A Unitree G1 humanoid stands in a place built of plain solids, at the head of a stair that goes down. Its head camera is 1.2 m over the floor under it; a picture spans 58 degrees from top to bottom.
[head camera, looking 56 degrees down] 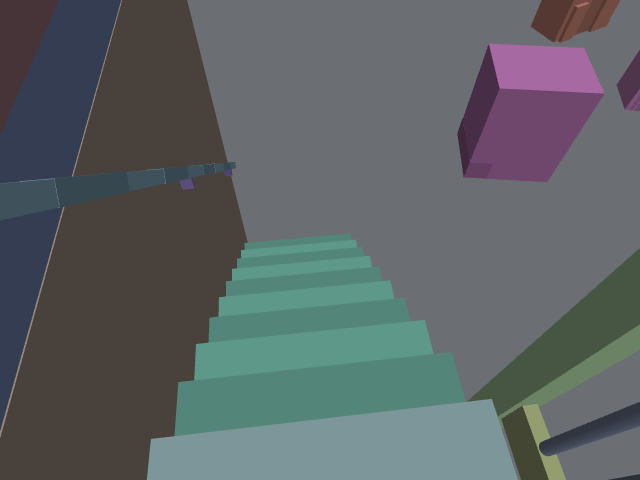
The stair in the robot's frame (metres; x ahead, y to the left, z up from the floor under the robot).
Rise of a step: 0.20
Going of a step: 0.20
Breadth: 0.90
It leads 6 degrees to the left of straight ahead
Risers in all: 10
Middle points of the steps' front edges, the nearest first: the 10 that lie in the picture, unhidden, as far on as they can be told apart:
0.25 -0.01 0.00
0.45 0.01 -0.20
0.65 0.03 -0.40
0.85 0.05 -0.61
1.05 0.07 -0.81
1.25 0.10 -1.01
1.45 0.12 -1.21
1.65 0.14 -1.42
1.86 0.16 -1.62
2.06 0.19 -1.82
